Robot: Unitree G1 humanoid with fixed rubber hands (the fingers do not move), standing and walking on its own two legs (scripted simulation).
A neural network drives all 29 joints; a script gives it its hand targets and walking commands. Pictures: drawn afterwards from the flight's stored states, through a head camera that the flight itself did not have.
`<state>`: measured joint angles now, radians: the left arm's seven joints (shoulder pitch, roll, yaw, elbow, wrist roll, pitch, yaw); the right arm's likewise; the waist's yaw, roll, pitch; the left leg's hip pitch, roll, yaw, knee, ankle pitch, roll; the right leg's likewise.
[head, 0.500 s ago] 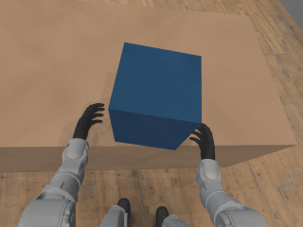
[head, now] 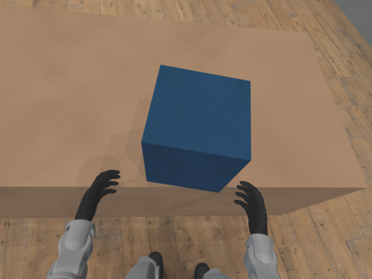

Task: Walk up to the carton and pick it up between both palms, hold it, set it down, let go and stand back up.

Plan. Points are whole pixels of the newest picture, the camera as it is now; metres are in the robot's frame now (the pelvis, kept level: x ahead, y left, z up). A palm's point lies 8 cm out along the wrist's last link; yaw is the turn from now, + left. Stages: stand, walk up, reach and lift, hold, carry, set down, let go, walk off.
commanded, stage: set down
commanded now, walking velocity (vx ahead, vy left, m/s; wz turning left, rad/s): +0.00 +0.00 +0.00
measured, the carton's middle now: (193, 136) +0.45 -0.02 -0.06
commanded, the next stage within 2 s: none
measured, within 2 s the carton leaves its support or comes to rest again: neither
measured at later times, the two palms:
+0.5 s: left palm (78, 231) +0.22 +0.21 -0.05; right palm (271, 241) +0.21 -0.18 -0.04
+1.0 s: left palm (79, 244) +0.19 +0.21 -0.06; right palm (275, 250) +0.19 -0.19 -0.05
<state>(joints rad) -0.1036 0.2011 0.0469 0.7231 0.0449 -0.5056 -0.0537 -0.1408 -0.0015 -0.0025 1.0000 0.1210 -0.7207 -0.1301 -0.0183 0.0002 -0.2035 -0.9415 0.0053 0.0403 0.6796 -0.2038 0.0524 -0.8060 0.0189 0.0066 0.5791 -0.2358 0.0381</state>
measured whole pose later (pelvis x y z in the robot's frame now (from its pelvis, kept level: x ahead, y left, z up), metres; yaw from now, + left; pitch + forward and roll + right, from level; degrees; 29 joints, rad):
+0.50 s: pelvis +0.00 -0.01 +0.01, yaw +1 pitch +10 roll -4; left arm 0.05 0.25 -0.04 0.65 -0.07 -0.44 -0.06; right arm 0.04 0.00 0.00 0.81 0.15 -0.59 -0.12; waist -0.02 0.00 -0.04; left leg -0.61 0.01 0.04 0.68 -0.25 0.05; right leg -0.47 0.02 0.01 0.58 -0.28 0.04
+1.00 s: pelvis +0.01 -0.01 +0.02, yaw +2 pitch +3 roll -3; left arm 0.13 0.24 -0.04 0.63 -0.08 -0.26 -0.03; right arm 0.12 -0.02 0.02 0.78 0.13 -0.46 -0.09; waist -0.02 0.00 0.01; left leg -0.46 0.01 0.04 0.67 -0.28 0.05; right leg -0.33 0.02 0.01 0.58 -0.31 0.04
